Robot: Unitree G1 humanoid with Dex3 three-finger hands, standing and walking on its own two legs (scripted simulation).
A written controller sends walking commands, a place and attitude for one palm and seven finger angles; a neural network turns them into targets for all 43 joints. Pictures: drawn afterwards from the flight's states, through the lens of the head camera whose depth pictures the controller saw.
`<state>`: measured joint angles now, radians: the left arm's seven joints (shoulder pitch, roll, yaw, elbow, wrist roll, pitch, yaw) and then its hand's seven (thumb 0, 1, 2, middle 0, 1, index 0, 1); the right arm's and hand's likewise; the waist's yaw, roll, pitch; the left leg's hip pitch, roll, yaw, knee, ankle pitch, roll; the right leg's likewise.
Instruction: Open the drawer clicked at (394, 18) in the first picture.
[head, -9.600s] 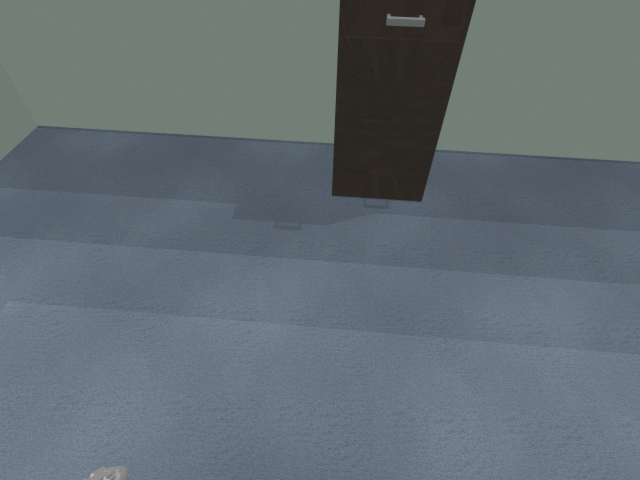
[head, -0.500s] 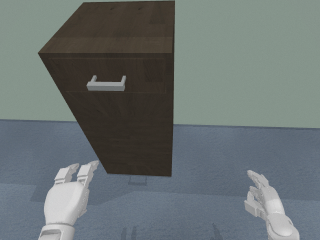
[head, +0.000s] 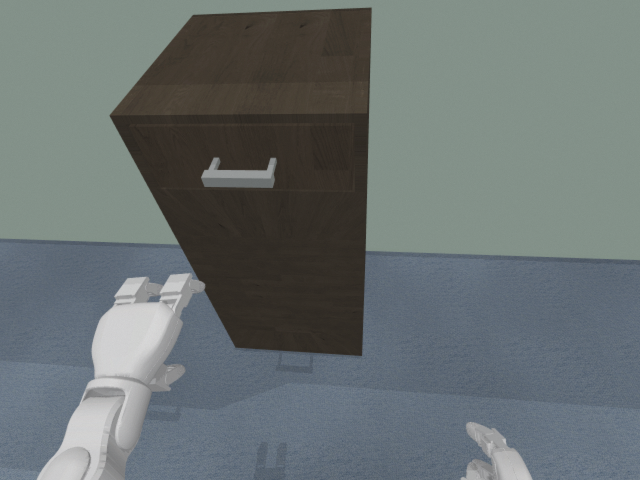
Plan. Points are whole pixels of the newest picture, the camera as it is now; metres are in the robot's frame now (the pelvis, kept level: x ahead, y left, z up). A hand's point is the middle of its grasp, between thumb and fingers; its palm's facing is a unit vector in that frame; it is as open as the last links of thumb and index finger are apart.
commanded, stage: raise the hand with hooked fingers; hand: left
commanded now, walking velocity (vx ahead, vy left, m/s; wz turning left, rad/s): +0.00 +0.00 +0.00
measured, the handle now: (241, 170) +0.58 +0.21 +0.05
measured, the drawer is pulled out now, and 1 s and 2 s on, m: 0.00 0.00 0.00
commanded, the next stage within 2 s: move the hooked fingers above the handle in 1.04 s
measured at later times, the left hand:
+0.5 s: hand (135, 263) +0.31 +0.25 +0.14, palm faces +0.09 -0.04 -1.00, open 13.6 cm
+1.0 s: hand (134, 245) +0.32 +0.25 +0.15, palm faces +0.07 -0.05 -1.00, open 13.8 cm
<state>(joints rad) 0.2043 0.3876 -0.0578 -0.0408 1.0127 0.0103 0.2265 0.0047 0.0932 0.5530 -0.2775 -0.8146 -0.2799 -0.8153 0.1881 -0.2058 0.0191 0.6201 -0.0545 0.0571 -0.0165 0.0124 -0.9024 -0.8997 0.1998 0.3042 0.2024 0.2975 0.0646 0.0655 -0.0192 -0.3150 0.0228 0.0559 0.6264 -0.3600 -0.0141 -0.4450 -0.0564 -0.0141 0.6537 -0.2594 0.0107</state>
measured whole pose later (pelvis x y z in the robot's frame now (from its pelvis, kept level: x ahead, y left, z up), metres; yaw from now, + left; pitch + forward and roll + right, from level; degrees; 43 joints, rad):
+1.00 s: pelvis +0.02 +0.01 +0.02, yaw +1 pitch +0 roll +1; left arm -0.14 0.54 0.01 -0.03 0.87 -0.05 -0.07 0.00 -0.49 0.30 -0.32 -1.20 -0.32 -1.20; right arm 0.15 -0.28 -0.01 0.64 0.00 0.11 0.00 0.01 -0.91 -0.90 0.19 0.30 0.20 0.30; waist 0.09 0.09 0.01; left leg -0.13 0.01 0.03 0.38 -0.25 -0.01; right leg -0.25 -0.06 -0.04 0.41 -0.17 0.02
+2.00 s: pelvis +0.02 +0.00 +0.02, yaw +1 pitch +6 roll +1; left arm -0.60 0.50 -0.09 0.59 0.98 -0.07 0.04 0.00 -0.49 0.30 -0.32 -1.20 -0.32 -1.20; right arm 0.22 -0.27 -0.04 0.67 0.02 0.11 -0.04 0.01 -0.91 -0.90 0.20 0.30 0.20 0.30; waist 0.02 0.06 -0.04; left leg -0.27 0.02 0.04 0.44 -0.28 -0.01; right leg -0.39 -0.06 -0.03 0.47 -0.19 0.02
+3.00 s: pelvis +0.03 +0.00 +0.00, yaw -1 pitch +14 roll +0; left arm -0.91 0.50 -0.06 1.00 1.07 -0.07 0.16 0.00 -0.48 0.30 -0.32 -1.20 -0.33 -1.20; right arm 0.36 -0.27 -0.07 0.71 0.00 0.11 -0.03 0.01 -0.91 -0.90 0.20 0.30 0.20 0.30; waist -0.09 0.06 -0.09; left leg -0.46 0.04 0.06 0.56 -0.34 -0.01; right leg -0.58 -0.04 -0.01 0.56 -0.22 0.02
